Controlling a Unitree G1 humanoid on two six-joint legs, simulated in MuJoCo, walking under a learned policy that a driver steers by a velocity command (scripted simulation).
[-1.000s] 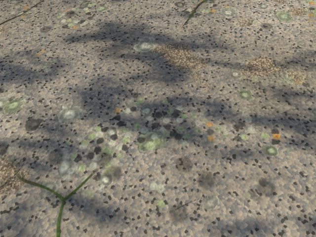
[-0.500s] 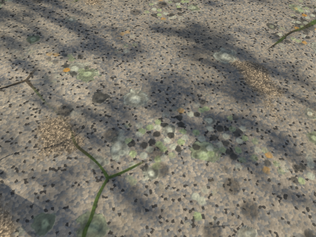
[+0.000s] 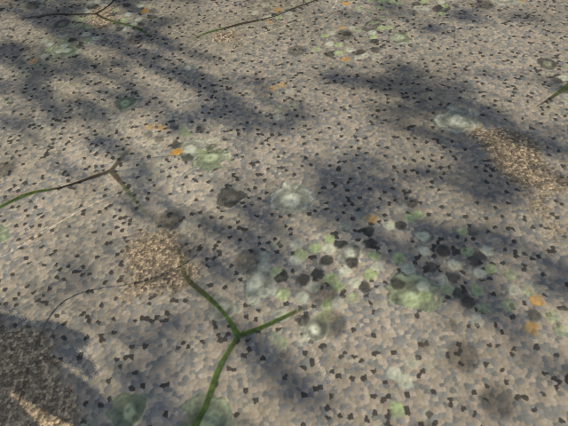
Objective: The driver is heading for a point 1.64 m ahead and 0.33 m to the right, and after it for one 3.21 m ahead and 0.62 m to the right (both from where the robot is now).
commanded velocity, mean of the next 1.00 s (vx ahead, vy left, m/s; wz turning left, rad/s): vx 0.10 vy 0.00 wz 0.02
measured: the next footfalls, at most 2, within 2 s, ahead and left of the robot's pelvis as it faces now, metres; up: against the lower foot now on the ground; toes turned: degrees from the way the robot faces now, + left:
left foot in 0.04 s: +0.02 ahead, +0.13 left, +0.00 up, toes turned -4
left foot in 1.34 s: +0.41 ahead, +0.06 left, +0.00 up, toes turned +3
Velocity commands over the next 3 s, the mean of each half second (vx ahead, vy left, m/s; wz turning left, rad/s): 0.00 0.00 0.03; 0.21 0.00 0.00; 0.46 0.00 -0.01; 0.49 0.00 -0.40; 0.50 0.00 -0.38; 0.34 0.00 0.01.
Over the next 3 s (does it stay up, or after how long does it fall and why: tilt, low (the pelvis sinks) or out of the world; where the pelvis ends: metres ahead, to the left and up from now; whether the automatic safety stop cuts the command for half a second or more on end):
stays up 1.09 -0.22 -0.01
